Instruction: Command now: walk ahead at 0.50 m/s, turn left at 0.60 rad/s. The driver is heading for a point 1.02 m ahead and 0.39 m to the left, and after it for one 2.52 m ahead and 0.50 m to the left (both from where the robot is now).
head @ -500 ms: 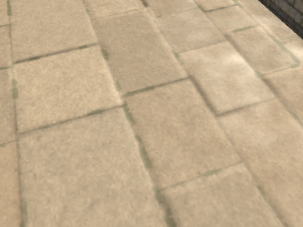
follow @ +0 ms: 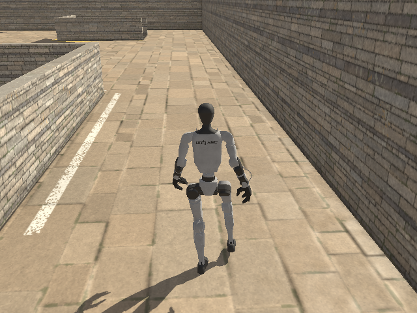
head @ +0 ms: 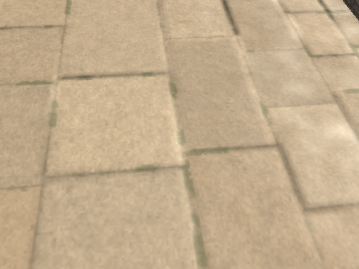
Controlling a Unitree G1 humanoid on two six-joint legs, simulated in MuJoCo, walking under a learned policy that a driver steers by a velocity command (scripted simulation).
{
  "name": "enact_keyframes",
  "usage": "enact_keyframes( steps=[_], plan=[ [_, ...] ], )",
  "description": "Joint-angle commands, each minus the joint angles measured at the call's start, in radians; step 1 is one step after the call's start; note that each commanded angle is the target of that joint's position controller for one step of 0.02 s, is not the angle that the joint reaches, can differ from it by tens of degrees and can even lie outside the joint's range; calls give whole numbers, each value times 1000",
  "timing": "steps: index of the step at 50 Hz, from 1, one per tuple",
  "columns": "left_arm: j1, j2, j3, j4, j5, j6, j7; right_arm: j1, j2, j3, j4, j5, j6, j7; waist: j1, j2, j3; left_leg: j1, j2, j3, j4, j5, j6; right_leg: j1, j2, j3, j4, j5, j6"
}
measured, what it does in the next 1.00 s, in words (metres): walks ahead, turning left: right foot, then left foot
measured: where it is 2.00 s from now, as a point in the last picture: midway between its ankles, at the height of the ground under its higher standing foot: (129, 183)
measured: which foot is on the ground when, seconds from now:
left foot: down 0.00-0.22, up 0.24-0.68, down 0.70-1.00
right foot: up 0.00-0.18, down 0.20-0.70, up 0.72-1.00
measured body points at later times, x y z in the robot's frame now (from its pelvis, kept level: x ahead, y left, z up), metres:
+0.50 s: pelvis +0.28 -0.03 +0.00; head +0.30 -0.04 +0.45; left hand +0.23 +0.23 -0.12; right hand +0.48 -0.25 -0.11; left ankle +0.33 +0.12 -0.68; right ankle +0.26 -0.13 -0.74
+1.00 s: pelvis +0.51 +0.07 +0.00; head +0.53 +0.09 +0.45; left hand +0.58 +0.36 -0.11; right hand +0.58 -0.20 -0.12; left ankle +0.46 +0.12 -0.74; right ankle +0.67 -0.05 -0.69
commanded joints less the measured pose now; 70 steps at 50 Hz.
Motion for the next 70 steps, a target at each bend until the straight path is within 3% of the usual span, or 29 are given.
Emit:
enact_keyframes(
  steps=[1,6,9,10,11,12,13,14,15,19,29,32,34,35,36,37,38,41,45,54,57,59,60,61,62,63,65,67,70],
  plan=[
    [-123,69,12,-96,-4,-17,-3,53,-158,-39,-43,-1,-17,-8,-19,96,8,42,260,-233,-62,306,115,-48,43,-19,-99,81,-2],
    [-186,84,6,-136,-17,-38,-6,76,-179,-43,-39,-11,-14,-26,-23,118,11,89,281,-286,29,458,80,70,98,-10,-262,53,-36],
    [61,136,29,-66,-19,-54,19,-8,-202,-46,-55,-9,-20,-19,105,99,-80,-18,219,-261,254,640,10,472,157,-35,-375,-22,-86],
    [205,179,43,-39,-5,-67,33,-8,-170,-37,-58,-1,-28,-10,170,37,-184,-108,158,-199,476,532,-14,692,56,48,-405,-69,-124],
    [320,253,58,-41,19,-69,49,50,-66,-11,-85,17,-36,-10,174,-118,-327,-301,62,-90,778,58,-42,926,-218,384,-447,-265,-190],
    [271,284,69,-31,4,-54,42,125,-88,-11,-97,7,-32,-11,98,-296,-359,-487,-7,-34,923,-323,-54,940,-324,794,-592,-289,-283],
    [184,178,52,-44,-9,-48,33,98,-127,-15,-52,-21,-16,-17,70,-94,-188,-537,79,-52,987,-237,-51,788,-288,695,-598,-391,-283],
    [138,104,34,-43,-17,-51,25,23,-121,-12,-51,-29,-13,-6,75,8,-84,-514,105,-36,954,-164,-55,660,-229,532,-612,-342,-270],
    [117,75,25,-31,-12,-54,21,-12,-101,-8,-58,-28,-10,2,60,16,-36,-493,131,-27,899,-133,-58,584,-176,406,-633,-232,-245],
    [182,88,26,38,-26,-93,8,-41,-76,1,-62,-39,10,21,39,-56,-34,-462,137,-8,815,-103,-75,537,-111,201,-655,138,-246],
    [308,125,34,139,-36,-88,0,-395,-35,48,-158,-31,-3,42,105,-52,14,-408,189,163,339,128,-99,566,-83,18,-691,267,-224],
    [321,144,37,162,-33,-75,7,-379,-58,40,-155,-35,-9,29,84,-52,10,-336,162,177,265,52,-60,633,-116,22,-609,392,-211],
    [327,127,29,175,-38,-66,11,-173,-90,20,-79,-51,-25,14,-6,3,-99,-52,122,182,162,51,-17,600,-56,-45,-337,542,-177],
    [298,101,18,141,-37,-69,12,8,-154,-1,-41,-67,-31,1,-86,82,-220,172,292,-6,137,-53,37,456,-15,-95,-82,324,-151],
    [377,-1,-4,95,-52,-70,5,70,-265,-30,-27,-62,-23,-11,-47,324,-319,418,565,-480,39,-113,173,104,152,-153,263,-307,-104],
    [306,119,26,106,-19,-60,16,44,-219,-27,-23,-12,-11,-10,-60,196,-267,364,540,-555,-10,-106,185,-11,130,-40,355,-385,-112],
    [239,115,29,84,-20,-64,12,-35,-171,-14,-27,-5,-11,-8,-21,154,-137,263,484,-405,-7,-40,166,-47,77,-19,350,-302,-121],
    [219,70,17,87,-7,-53,2,-120,-85,7,-16,-5,-26,-5,65,124,-38,12,353,-205,-75,183,104,95,24,-20,204,-208,-90],
    [148,50,16,60,1,-27,-9,-79,-118,-10,16,5,-37,-9,79,109,-12,-59,315,-162,-133,205,134,98,28,-43,97,-136,-38],
    [-176,53,5,-55,-20,-31,-3,71,-137,-28,65,-8,-32,-10,-20,102,25,18,299,-188,-74,278,102,67,69,-31,-211,76,-17],
    [-155,77,9,-66,-24,-43,1,51,-159,-37,57,-14,-28,-19,5,117,14,28,310,-223,-1,354,64,178,91,-19,-290,20,-43],
    [-10,101,22,-26,-24,-57,14,5,-180,-44,44,-13,-27,-18,76,108,-32,-34,277,-218,129,456,27,413,131,-42,-365,-34,-71],
    [123,139,38,11,-14,-71,27,-3,-163,-40,40,-7,-32,-12,134,46,-109,-97,205,-167,322,444,3,609,93,-11,-415,-38,-98],
    [289,223,55,15,13,-80,44,-2,-90,-23,3,6,-37,-10,189,-72,-261,-218,126,-76,623,199,-27,826,-158,230,-449,-178,-146],
    [247,294,69,4,15,-66,46,113,-32,-14,-19,27,-29,-18,106,-288,-304,-482,-10,16,828,-376,-54,934,-364,630,-571,-73,-242],
    [183,207,56,-7,-8,-54,42,120,-109,-26,20,-7,-7,-29,66,-128,-204,-522,87,-1,929,-328,-53,813,-343,601,-547,8,-261],
    [102,78,20,-14,-19,-58,36,26,-93,-31,22,-16,10,-18,47,11,-65,-476,142,21,905,-224,-78,633,-244,266,-532,377,-235],
    [95,63,12,0,-23,-64,38,-1,-77,-33,13,-27,36,-1,31,-72,-60,-439,158,51,882,-190,-102,571,-175,94,-537,574,-215],
    [122,87,21,19,-30,-72,37,-48,-58,-29,-18,-20,57,18,22,-87,-86,-451,143,68,849,-124,-119,571,-170,-7,-542,709,-229]
  ],
)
